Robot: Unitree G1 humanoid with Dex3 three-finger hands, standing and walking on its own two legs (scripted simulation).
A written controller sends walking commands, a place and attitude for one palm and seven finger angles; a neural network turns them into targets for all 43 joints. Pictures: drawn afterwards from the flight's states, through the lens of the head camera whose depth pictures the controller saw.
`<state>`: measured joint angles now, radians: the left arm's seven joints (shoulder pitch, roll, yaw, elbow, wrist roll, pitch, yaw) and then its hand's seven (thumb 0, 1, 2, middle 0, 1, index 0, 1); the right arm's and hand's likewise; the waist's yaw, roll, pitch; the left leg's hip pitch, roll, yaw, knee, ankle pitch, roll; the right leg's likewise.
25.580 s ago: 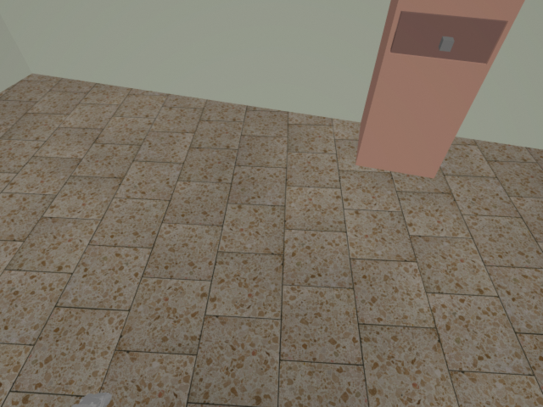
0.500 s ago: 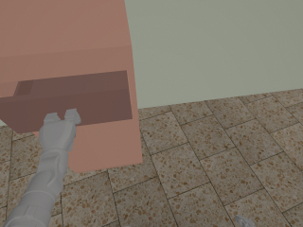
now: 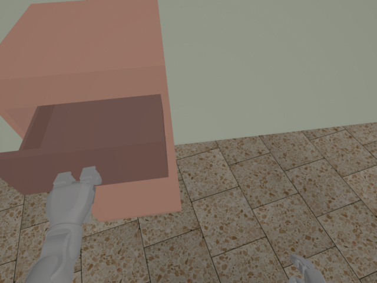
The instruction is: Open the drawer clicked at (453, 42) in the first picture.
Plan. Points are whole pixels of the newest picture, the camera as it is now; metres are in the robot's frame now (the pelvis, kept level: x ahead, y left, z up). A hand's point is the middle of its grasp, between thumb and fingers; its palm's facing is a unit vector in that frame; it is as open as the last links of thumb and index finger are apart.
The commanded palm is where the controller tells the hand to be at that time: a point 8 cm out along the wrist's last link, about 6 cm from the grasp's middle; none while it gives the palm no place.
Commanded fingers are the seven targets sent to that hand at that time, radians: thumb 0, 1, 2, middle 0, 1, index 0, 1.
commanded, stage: pull the drawer open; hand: left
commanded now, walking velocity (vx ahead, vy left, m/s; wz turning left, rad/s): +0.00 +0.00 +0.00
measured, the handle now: (84, 184) +0.33 +0.27 +0.00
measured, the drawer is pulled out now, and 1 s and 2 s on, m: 0.16 0.26 0.30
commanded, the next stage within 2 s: open the thumb to release the handle in 1.52 s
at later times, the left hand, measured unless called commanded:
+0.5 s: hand (80, 225) +0.24 +0.25 -0.02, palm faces -0.03 -0.06 -1.00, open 7.7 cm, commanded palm +0.20 +0.26 +0.04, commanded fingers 0.00 0.90 0.90 -0.40 -1.35 -0.40 -1.35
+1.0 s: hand (74, 260) +0.17 +0.24 -0.02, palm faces -0.02 -0.08 -1.00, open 7.7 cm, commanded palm +0.14 +0.25 +0.04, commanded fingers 0.00 0.90 0.90 -0.40 -1.35 -0.40 -1.35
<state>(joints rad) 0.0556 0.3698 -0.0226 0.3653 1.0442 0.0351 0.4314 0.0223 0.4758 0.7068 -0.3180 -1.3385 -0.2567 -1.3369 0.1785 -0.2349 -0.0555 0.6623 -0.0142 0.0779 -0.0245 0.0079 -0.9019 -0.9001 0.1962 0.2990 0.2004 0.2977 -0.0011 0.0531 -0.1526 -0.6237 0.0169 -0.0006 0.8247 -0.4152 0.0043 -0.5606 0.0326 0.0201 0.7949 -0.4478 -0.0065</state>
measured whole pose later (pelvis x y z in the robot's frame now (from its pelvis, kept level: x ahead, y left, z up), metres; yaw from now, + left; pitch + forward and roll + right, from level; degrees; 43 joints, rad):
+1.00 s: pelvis +0.00 -0.01 -0.01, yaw +0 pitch +10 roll +0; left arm 0.47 0.34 -0.05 0.02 1.06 0.03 0.48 0.04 0.48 0.68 -0.31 -1.33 -0.27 -1.32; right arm 0.08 -0.20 -0.03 0.61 -0.03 0.07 0.00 0.01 -0.90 -0.90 0.20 0.30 0.20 0.30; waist 0.05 0.04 -0.14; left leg -0.61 0.02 0.00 0.87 -0.44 -0.01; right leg -0.56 0.03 0.02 0.86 -0.49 -0.02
